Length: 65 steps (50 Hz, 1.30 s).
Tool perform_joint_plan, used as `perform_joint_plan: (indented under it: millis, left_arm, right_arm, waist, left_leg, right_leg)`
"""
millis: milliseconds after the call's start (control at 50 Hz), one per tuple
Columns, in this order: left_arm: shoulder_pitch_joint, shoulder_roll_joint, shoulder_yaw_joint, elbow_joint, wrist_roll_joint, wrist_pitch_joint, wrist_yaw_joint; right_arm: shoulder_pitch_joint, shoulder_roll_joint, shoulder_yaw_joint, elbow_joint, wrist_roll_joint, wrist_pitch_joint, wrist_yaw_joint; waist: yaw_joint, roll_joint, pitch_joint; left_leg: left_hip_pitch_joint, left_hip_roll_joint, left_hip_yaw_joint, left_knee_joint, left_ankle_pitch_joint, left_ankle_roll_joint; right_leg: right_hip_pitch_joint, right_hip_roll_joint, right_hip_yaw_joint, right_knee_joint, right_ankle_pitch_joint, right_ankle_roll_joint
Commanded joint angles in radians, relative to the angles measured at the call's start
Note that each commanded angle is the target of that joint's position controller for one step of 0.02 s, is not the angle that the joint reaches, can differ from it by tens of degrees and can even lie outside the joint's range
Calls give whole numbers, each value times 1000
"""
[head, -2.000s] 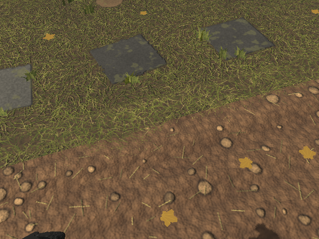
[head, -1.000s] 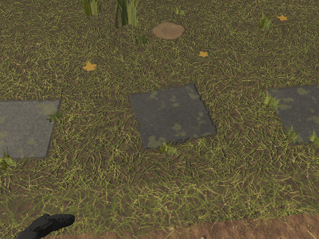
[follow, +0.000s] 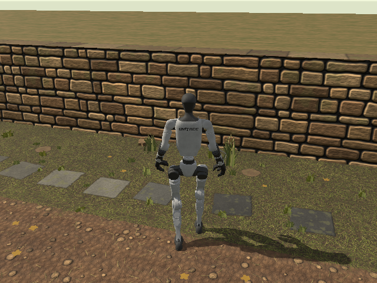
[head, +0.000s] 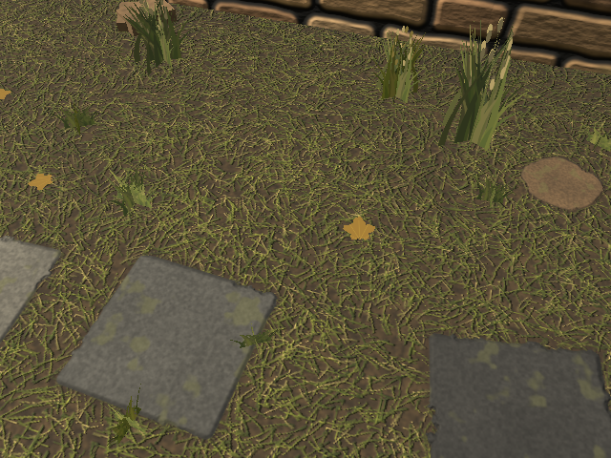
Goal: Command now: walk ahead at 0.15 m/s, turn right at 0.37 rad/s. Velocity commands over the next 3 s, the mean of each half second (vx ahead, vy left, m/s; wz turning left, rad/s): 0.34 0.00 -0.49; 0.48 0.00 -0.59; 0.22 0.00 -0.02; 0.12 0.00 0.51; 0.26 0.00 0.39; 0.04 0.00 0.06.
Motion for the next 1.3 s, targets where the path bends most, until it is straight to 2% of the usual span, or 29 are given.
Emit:
perform_joint_plan:
  millis: [20,40,60,100,160,300,360,380,400,420,440,460,480,580,680,780,840,860,880,900,920,940,960,980,1000,1080,1160,1220,1300]
  left_arm:
    - [152,293,84,-67,9,-1,19]
    - [187,215,70,-73,-7,9,24]
    - [158,183,64,-85,-21,15,29]
    - [83,153,52,-102,-30,30,42]
    - [32,161,56,-131,-4,41,61]
    - [74,205,77,-145,-26,62,75]
    - [60,180,69,-151,-28,73,71]
    - [54,150,60,-154,-25,73,70]
    - [42,79,40,-165,-23,69,68]
    - [38,24,24,-210,-32,55,65]
    - [29,97,38,-226,-32,40,62]
    - [33,144,53,-206,-28,38,59]
    - [55,148,59,-182,-22,41,56]
    - [8,87,50,-189,-27,39,40]
    - [-96,55,35,-220,-30,40,20]
    - [-222,29,19,-261,-36,30,-19]
    - [-166,76,41,-261,-27,33,-27]
    - [-54,117,63,-236,-27,37,-23]
    - [121,169,94,-192,-31,43,-8]
    - [261,240,116,-157,-35,59,19]
    - [203,323,119,-185,-38,47,22]
    - [243,232,97,-184,-27,38,21]
    - [215,190,83,-165,-20,27,22]
    - [151,173,75,-164,-24,19,21]
    - [90,146,67,-171,-21,15,23]
    - [13,145,61,-160,-6,7,40]
    - [52,130,51,-98,-7,16,59]
    - [93,142,47,-54,-3,17,58]
    - [50,149,49,-21,-6,24,61]
  right_arm:
    - [115,-62,-12,-95,-38,-6,-8]
    - [106,-109,-12,-81,-22,-13,12]
    - [34,-133,-21,-99,11,-16,23]
    - [-66,-136,-25,-127,7,-18,26]
    - [-62,-102,-20,-125,-5,-26,24]
    - [-97,-91,-15,-124,12,-60,28]
    - [-44,-93,-25,-108,21,-80,31]
    - [12,-110,-35,-94,21,-83,26]
    - [122,-166,-51,-76,10,-84,15]
    - [168,-250,-68,-65,-22,-75,17]
    - [124,-253,-74,-69,-25,-79,22]
    - [86,-183,-57,-81,-5,-81,17]
    - [64,-146,-45,-85,3,-81,15]
    - [92,-117,-32,-54,-17,-86,10]
    - [120,-140,-33,-13,-11,-75,11]
    - [178,-177,-40,36,12,-56,12]
    - [170,-226,-55,44,24,-41,4]
    - [166,-239,-59,44,26,-36,-2]
    - [152,-231,-55,36,29,-37,-6]
    - [174,-170,-34,7,-2,-51,-4]
    - [228,-67,6,-59,-13,-82,11]
    - [110,-172,-20,-74,17,-119,26]
    - [27,-175,-19,-109,46,-133,31]
    - [19,-156,-14,-108,31,-137,24]
    - [23,-161,-21,-98,6,-132,18]
    - [65,-130,-19,-85,-16,-85,20]
    - [-42,-53,14,-87,-17,-92,37]
    - [-94,-81,8,-95,5,-95,56]
    - [-54,-139,-22,-101,-3,-87,67]
  waist:
    - [-1,-241,-285]
    - [55,-163,-396]
    - [71,-100,-296]
    - [50,-6,-123]
    - [13,-76,-70]
    - [47,-111,-101]
    - [-4,-102,-86]
    - [-35,-81,-83]
    - [-75,28,-109]
    - [-59,247,-85]
    - [-32,264,-10]
    - [-28,209,30]
    - [-19,175,30]
    - [-35,152,33]
    - [-65,144,62]
    - [-96,122,113]
    - [-25,170,31]
    - [45,177,-41]
    - [143,147,-132]
    - [176,4,-237]
    - [71,-233,-385]
    - [158,-105,-419]
    - [148,-82,-264]
    - [89,23,-157]
    - [48,32,-114]
    - [-29,10,-34]
    - [34,-31,-54]
    - [64,-44,-64]
    - [11,-34,-57]
  left_leg:
    - [-414,-32,-22,701,-121,-84]
    - [-519,-24,-178,820,-232,-82]
    - [-603,27,-198,842,-149,-71]
    - [-626,96,-173,688,-25,-61]
    - [-454,91,-126,436,12,-81]
    - [-299,49,-111,139,158,-109]
    - [-133,49,-104,-8,219,-81]
    - [-35,88,-123,-56,200,-63]
    - [105,260,-298,-141,53,-9]
    - [169,450,-647,-278,-248,90]
    - [106,507,-770,-315,-374,152]
    - [93,463,-674,-305,-335,137]
    - [90,410,-562,-299,-225,102]
    - [38,323,-230,-331,209,73]
    - [52,316,-64,-334,397,71]
    - [131,355,20,-309,522,63]
    - [176,361,91,-130,1080,36]
    - [161,356,109,21,1230,24]
    - [45,328,132,234,1193,-5]
    - [-251,277,116,546,634,-40]
    - [-626,57,-12,902,-141,-90]
    - [-718,101,-189,953,-96,-76]
    - [-760,137,-169,915,-20,-61]
    - [-717,177,-163,813,51,-60]
    - [-651,203,-162,728,82,-70]
    - [-515,199,-118,578,128,-134]
    - [-377,149,-61,237,490,-129]
    - [-343,135,-90,115,608,-89]
    - [-304,108,-98,35,465,-21]
  right_leg:
    - [600,-326,523,-43,712,-305]
    - [669,-339,664,-122,303,-354]
    - [599,-296,608,-181,-63,-313]
    - [376,-240,547,-282,-442,-237]
    - [181,-141,432,-332,-382,-200]
    - [124,-113,436,-276,-433,-184]
    - [50,-78,454,-210,-519,-140]
    - [-17,-48,432,-145,-545,-106]
    - [-148,22,337,87,-576,-45]
    - [-357,132,173,338,-535,-16]
    - [-453,33,177,489,-462,-5]
    - [-479,7,176,544,-385,5]
    - [-462,-4,164,570,-318,20]
    - [-404,-44,116,604,-77,63]
    - [-344,-58,59,364,55,73]
    - [-273,-46,-37,157,18,21]
    - [-69,41,-117,107,-111,-47]
    - [86,79,-128,82,-123,-81]
    - [352,97,-101,10,-37,-126]
    - [694,-71,153,22,-26,-187]
    - [956,-336,784,-126,-219,-400]
    - [938,-330,792,-209,-271,-369]
    - [813,-288,633,-213,-201,-325]
    - [636,-236,515,-224,-88,-290]
    - [511,-200,439,-236,6,-271]
    - [238,-157,277,-275,418,-274]
    - [171,-62,90,-248,468,-183]
    - [250,-118,116,-233,350,-163]
    - [340,-159,126,-81,346,-118]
